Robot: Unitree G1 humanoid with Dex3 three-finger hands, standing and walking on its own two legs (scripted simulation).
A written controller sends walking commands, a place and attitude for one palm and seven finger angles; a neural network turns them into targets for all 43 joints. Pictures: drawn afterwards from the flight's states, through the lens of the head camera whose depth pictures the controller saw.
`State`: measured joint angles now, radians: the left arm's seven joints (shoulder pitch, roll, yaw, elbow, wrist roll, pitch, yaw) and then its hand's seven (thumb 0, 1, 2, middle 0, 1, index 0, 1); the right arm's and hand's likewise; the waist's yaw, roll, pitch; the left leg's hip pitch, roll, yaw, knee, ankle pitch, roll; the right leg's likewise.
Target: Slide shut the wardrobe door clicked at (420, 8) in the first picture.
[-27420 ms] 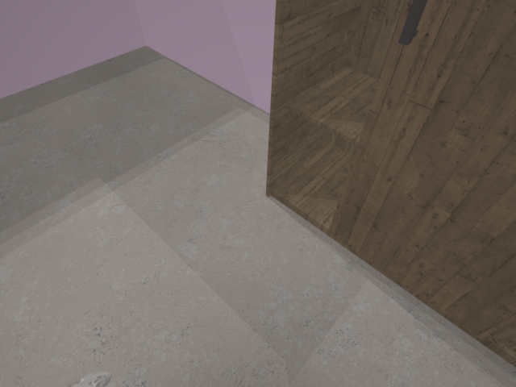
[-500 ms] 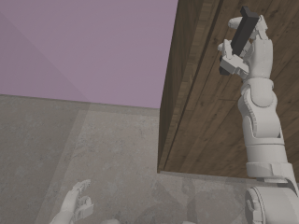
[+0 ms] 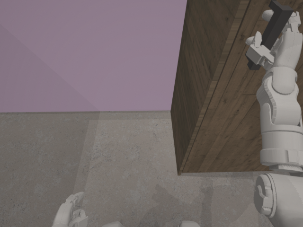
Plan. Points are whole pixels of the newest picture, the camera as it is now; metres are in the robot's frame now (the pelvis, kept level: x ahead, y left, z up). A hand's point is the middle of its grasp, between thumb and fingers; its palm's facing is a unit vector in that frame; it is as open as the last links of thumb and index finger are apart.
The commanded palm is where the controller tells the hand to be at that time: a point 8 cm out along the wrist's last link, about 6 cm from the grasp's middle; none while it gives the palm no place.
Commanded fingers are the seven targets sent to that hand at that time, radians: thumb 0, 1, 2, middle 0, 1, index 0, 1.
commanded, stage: step sideways, sliding the door along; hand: right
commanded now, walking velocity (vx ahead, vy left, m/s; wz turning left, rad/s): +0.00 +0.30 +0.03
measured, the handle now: (263, 36) +0.48 -0.25 +0.25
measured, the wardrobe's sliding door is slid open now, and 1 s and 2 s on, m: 0.00 0.00 0.00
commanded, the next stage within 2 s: stop walking and hold the door there in 0.16 s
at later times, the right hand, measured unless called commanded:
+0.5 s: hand (255, 48) +0.44 -0.23 +0.24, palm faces +0.58 +0.78 -0.24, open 6.9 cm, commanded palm +0.40 -0.26 +0.23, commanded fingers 0.00 -0.90 -0.90 0.45 1.40 0.45 1.40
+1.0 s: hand (254, 47) +0.44 -0.22 +0.24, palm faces +0.53 +0.83 -0.16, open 6.5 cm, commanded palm +0.40 -0.26 +0.23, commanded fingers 0.00 -0.90 -0.90 0.45 1.40 0.45 1.40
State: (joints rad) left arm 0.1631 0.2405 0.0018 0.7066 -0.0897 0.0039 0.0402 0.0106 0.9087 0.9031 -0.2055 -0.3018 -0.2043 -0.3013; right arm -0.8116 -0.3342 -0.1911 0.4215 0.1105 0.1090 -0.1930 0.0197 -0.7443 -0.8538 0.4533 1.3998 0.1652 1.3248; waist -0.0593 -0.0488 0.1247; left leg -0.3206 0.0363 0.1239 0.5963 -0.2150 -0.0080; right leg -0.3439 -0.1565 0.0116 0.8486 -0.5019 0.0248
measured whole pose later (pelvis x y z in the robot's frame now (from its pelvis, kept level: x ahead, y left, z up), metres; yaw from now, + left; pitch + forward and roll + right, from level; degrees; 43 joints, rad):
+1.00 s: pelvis +0.06 +0.08 +0.01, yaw +5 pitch +0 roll +2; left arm 0.27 0.26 -0.04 0.71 -0.05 -0.01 0.08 0.01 0.91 0.90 -0.21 -0.30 -0.21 -0.30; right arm -0.42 -0.56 -0.46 0.44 0.05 -0.03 -0.13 -0.05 -0.66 -0.76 0.45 1.40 0.26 1.36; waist 0.03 -0.03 -0.05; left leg -0.25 0.02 0.05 0.49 -0.23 -0.02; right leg -0.30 -0.06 -0.17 0.56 -0.25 -0.05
